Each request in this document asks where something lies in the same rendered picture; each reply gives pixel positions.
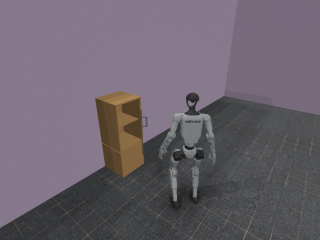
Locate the robot right upper arm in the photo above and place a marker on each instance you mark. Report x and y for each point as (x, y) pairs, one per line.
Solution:
(208, 126)

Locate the right robot forearm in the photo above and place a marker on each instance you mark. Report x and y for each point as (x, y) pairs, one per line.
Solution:
(211, 144)

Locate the humanoid robot torso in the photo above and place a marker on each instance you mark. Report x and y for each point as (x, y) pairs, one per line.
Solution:
(190, 130)

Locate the robot left upper arm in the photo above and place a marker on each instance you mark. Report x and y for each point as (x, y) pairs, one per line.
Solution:
(174, 124)

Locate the left robot forearm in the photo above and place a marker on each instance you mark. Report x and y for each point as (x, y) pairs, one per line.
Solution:
(166, 142)

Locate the handle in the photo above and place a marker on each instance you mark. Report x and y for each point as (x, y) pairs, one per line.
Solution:
(146, 121)

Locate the right robot foot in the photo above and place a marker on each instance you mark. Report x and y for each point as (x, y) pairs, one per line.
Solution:
(194, 199)

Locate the right robot hand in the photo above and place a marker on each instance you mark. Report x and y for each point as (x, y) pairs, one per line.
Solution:
(212, 156)

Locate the left robot hand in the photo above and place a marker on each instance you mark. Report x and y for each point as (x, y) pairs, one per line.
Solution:
(161, 152)

